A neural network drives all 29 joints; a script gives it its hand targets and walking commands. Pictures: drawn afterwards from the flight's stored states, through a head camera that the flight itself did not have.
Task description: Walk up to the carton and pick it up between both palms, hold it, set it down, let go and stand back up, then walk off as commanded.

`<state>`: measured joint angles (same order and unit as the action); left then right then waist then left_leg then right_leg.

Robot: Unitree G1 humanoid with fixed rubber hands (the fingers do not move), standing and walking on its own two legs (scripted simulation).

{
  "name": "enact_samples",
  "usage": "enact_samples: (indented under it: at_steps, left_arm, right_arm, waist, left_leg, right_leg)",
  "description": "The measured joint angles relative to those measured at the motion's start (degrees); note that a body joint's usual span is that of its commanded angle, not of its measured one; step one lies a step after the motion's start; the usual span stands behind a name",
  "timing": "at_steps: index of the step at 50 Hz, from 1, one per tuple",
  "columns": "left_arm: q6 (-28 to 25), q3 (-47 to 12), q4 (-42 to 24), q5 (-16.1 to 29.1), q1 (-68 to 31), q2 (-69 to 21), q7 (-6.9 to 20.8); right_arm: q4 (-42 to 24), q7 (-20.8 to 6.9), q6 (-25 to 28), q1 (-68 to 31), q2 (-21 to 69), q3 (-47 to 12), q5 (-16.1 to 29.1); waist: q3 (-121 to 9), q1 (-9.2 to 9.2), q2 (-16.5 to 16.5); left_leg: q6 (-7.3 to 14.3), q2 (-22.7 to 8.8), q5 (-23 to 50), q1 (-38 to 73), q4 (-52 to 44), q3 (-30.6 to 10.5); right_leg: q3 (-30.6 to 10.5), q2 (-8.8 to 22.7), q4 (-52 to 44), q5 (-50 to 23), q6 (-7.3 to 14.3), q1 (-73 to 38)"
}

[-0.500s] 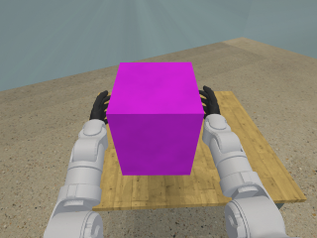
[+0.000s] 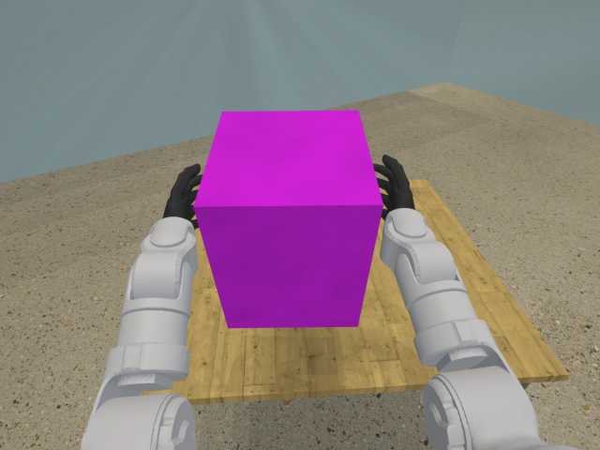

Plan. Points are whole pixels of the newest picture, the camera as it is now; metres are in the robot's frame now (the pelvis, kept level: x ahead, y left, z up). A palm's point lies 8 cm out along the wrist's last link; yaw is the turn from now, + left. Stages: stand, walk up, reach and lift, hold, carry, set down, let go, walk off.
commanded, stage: hold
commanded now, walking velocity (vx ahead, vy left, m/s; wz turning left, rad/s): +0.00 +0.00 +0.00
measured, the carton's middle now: (291, 221) +0.42 +0.00 +0.16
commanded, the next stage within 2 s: none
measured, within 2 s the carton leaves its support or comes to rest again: neither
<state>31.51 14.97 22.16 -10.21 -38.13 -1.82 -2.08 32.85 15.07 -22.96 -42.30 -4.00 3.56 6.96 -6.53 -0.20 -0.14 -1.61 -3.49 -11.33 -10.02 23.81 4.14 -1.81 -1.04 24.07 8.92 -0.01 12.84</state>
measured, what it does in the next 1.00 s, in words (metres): stands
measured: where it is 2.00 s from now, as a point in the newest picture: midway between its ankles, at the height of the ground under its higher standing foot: outside the picture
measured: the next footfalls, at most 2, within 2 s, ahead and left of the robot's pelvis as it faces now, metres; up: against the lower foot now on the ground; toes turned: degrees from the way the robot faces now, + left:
none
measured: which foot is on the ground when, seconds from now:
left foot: down 0.00-1.00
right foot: down 0.00-1.00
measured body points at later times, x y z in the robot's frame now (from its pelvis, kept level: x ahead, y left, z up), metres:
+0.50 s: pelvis +0.00 +0.00 +0.00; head -0.07 +0.00 +0.45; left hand +0.38 +0.15 +0.21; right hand +0.39 -0.14 +0.21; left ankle +0.02 +0.14 -0.74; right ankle +0.05 -0.11 -0.74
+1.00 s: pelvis -0.01 +0.00 +0.00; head -0.07 -0.01 +0.45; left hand +0.37 +0.14 +0.21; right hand +0.38 -0.15 +0.22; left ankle +0.02 +0.14 -0.74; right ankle +0.05 -0.11 -0.74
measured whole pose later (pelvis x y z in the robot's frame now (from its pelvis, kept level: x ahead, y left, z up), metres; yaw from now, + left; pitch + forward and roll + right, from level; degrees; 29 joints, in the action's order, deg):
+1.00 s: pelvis -0.01 +0.00 +0.00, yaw +0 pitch -4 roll +0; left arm 36.9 16.2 18.2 -13.7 -39.3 -1.9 0.4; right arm 30.3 15.9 -24.6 -42.7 -3.8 2.7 7.6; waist -5.2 -1.3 0.0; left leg -1.6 -3.4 -10.6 -8.1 22.9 4.1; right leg -1.8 -1.0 23.9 8.6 0.0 11.2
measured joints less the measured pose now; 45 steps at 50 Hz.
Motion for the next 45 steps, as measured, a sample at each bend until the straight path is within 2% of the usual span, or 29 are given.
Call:
enact_samples:
  at_steps: [24, 33, 45]
  left_arm:
    - [3.03, 0.60, -1.13, -1.52, -1.24, 0.00, 0.91]
    - [3.99, 0.60, -3.43, -1.58, -1.23, 0.00, 1.08]
    - [5.30, 1.03, -3.99, -2.64, -1.18, -0.01, 1.97]
  right_arm:
    - [-0.49, 0.05, -1.15, -0.86, 0.15, 0.39, 0.09]
    - [-2.43, 0.45, -1.28, -0.69, 0.15, 0.12, 0.62]
    - [-2.59, 0.88, -1.63, -0.37, 0.15, -0.85, 0.69]
  waist:
    - [0.30, -0.23, 0.08]
    - [0.10, -1.10, 0.10]
    - [1.15, -1.13, 0.13]
  left_leg:
    - [0.06, 0.02, 0.46, 0.50, -0.20, -0.01]
    - [0.00, 0.03, 0.46, 0.84, -0.52, -0.01]
    - [-0.01, 0.05, 0.66, 1.93, -0.84, -0.01]
  right_leg:
    - [0.00, 0.00, -0.01, -0.33, 0.00, -0.41]
    - [0.00, 0.00, -0.20, -0.26, 0.00, -0.70]
    - [0.00, 0.00, -0.20, -0.30, 0.00, -1.64]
